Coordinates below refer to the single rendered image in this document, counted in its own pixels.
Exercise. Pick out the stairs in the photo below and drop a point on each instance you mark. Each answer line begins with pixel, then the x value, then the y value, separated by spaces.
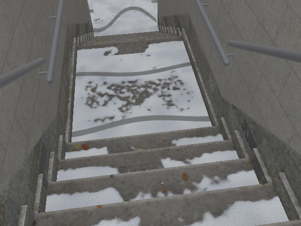
pixel 188 177
pixel 128 37

